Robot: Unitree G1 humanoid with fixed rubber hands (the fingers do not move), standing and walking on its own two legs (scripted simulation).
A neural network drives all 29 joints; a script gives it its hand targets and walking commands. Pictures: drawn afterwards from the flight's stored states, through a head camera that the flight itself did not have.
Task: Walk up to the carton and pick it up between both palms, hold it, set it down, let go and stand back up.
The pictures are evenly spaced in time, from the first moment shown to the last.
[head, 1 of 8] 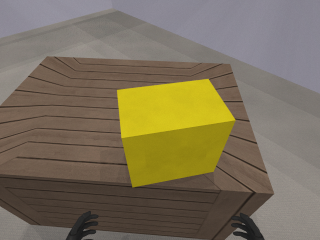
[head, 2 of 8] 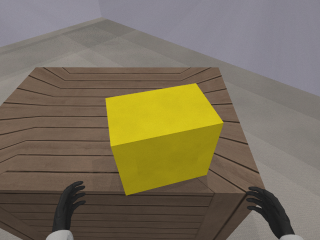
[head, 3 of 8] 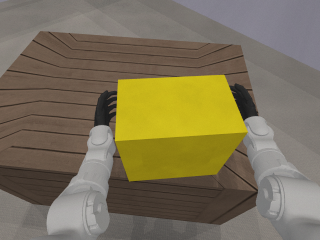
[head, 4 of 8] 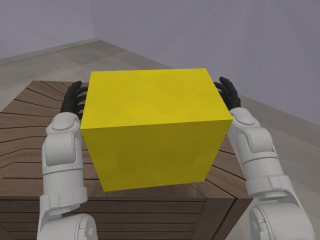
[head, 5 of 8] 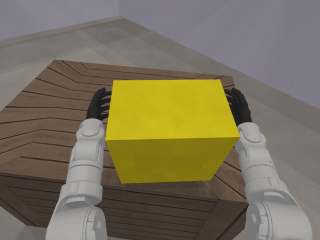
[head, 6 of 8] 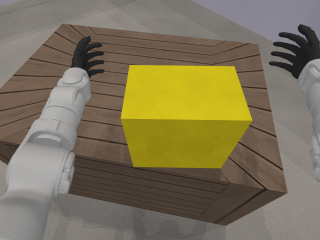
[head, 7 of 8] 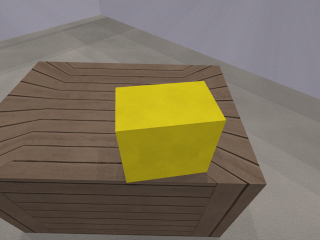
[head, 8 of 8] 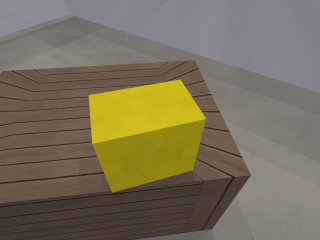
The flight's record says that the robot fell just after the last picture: no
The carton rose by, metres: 0.18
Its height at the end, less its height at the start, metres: +0.00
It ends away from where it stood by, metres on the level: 0.01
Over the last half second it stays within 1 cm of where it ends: yes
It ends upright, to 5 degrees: yes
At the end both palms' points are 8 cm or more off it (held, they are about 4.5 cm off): yes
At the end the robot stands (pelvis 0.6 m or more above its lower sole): yes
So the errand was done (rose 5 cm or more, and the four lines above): yes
